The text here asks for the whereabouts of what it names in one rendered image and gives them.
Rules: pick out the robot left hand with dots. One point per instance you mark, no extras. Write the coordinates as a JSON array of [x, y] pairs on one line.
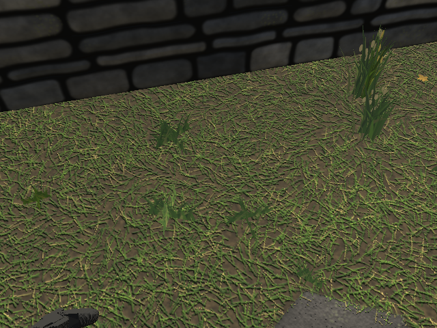
[[74, 318]]

